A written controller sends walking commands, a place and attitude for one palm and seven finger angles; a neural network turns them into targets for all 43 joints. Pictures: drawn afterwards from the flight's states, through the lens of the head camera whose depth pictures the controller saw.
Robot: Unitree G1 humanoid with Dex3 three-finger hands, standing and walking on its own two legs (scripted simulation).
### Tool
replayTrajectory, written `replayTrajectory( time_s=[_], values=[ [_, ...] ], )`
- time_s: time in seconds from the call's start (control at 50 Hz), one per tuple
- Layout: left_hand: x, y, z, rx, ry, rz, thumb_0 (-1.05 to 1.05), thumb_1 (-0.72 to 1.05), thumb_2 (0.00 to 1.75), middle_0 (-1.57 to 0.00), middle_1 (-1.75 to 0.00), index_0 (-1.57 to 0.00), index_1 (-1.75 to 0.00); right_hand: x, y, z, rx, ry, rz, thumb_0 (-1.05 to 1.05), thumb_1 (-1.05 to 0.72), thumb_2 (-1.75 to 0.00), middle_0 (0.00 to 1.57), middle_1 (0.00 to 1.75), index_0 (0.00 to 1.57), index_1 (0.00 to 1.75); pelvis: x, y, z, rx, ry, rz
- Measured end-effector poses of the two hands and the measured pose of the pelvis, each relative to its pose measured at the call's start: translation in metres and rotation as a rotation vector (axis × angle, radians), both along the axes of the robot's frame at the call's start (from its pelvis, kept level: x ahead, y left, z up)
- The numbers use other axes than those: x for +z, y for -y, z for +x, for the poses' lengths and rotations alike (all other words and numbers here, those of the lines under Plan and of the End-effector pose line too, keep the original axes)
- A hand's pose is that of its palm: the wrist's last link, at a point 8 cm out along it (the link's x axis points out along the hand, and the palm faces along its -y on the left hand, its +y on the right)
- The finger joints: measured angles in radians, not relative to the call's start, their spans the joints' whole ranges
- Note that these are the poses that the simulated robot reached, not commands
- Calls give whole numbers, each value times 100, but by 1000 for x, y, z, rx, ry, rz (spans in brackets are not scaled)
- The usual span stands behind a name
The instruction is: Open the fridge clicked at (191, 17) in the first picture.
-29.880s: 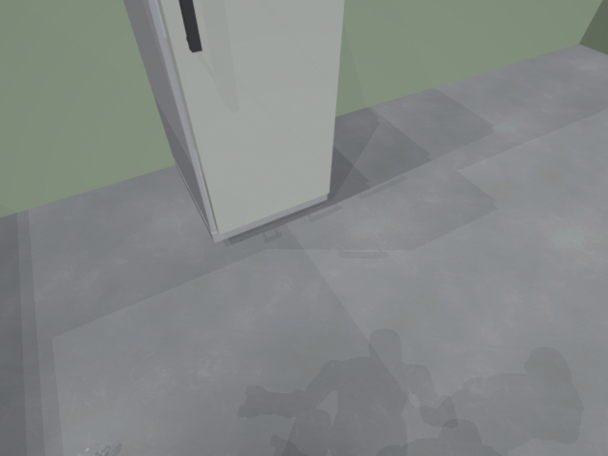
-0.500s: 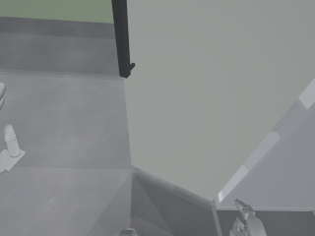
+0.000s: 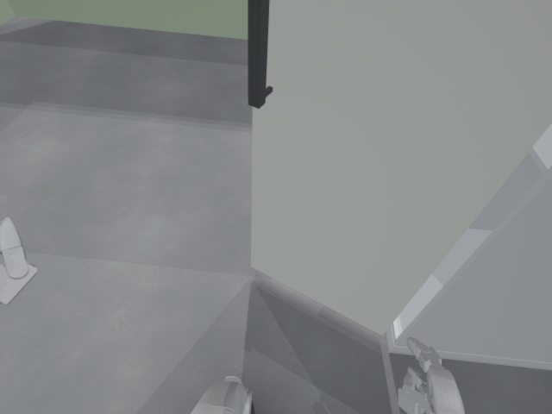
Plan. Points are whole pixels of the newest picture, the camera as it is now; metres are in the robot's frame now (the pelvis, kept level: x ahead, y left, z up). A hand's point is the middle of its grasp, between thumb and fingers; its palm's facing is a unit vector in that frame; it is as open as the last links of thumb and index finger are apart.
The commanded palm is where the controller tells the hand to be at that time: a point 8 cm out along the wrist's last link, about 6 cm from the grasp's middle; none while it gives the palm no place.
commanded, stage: step back with the hand held close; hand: left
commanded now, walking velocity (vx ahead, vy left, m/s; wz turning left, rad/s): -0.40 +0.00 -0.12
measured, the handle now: (265, 5) +0.68 +0.13 +0.28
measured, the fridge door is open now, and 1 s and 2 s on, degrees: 66 66 66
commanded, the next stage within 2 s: stop stepping back and stand still in 0.06 s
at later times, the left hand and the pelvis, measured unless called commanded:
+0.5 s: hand out of the picture +0.08 +0.28 +0.20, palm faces +0.38 -0.83 -0.40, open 7.4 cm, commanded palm +0.04 +0.32 +0.20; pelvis -0.14 +0.04 +0.02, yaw -8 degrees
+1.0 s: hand out of the picture +0.07 +0.30 +0.19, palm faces +0.39 -0.83 -0.40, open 7.4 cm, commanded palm none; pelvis -0.16 +0.06 +0.01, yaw -8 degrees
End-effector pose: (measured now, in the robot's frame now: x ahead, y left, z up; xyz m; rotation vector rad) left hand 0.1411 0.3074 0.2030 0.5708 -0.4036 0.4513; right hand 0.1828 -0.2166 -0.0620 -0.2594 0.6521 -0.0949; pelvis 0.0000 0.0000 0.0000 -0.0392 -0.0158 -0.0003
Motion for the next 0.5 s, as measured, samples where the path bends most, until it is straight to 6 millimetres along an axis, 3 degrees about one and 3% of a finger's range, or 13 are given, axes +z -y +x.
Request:
replayTrajectory(
  time_s=[0.08,0.12,0.22,0.34,0.42,0.5],
  values=[
    [-1,-6,-5,-16,-11,-74,1,88,90,-22,-30,-21,-30,16,-13,-23,7,-41,-28,2,-91,-90,20,30,20,30,16,-11,-15,-30,-3,48],
    [-2,-10,-2,-48,-5,-78,1,88,90,-22,-30,-21,-30,21,-16,-33,-6,-8,-46,2,-90,-90,20,30,20,30,13,-19,-26,-40,-13,30],
    [-3,-15,-7,-159,-34,-51,1,88,90,-21,-30,-21,-30,33,-20,-70,-83,63,-26,2,-90,-90,20,30,20,30,13,-30,-70,-71,-3,9],
    [8,-3,-55,-224,-112,-40,2,88,90,-22,-30,-21,-30,44,-14,-145,-153,47,-15,2,-90,-90,20,30,20,30,25,-33,-102,-101,-16,-30],
    [12,-4,-89,-189,-111,17,1,88,90,-22,-30,-22,-30,26,0,-190,-170,-19,-35,1,-90,-90,20,30,20,30,17,-30,-128,-124,-34,36],
    [12,-16,-105,-133,-49,-58,1,88,90,-22,-30,-22,-30,12,10,-237,-221,-122,-58,2,-90,-90,20,30,20,30,21,-37,-141,-135,-4,38]
  ],
)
